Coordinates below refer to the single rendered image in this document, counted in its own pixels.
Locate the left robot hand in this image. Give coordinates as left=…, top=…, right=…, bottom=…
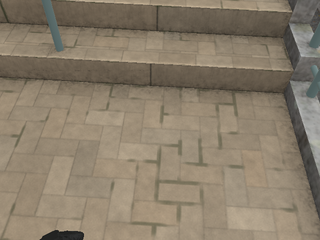
left=40, top=230, right=84, bottom=240

